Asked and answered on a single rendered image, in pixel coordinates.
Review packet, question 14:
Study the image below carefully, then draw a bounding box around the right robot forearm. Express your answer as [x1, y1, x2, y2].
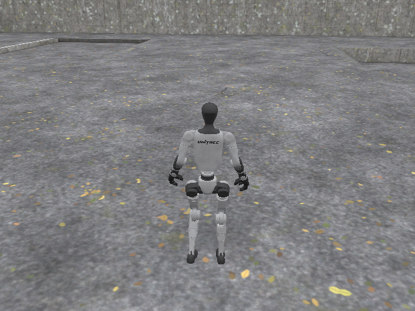
[234, 157, 247, 181]

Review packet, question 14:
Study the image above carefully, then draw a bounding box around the robot left upper arm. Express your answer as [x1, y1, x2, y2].
[176, 130, 195, 165]

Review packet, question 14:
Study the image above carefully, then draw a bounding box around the right robot hand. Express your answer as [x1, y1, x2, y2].
[234, 177, 249, 191]

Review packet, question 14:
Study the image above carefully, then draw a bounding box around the left robot hand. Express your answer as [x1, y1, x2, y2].
[168, 174, 183, 186]

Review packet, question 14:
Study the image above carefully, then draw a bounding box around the left robot shin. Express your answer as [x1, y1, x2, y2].
[188, 209, 199, 255]

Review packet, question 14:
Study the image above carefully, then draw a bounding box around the robot right upper arm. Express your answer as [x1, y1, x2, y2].
[222, 132, 241, 167]

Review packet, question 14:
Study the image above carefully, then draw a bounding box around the left robot forearm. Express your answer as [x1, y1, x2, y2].
[170, 155, 183, 177]

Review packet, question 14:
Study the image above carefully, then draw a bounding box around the robot right thigh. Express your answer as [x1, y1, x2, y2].
[215, 181, 230, 225]

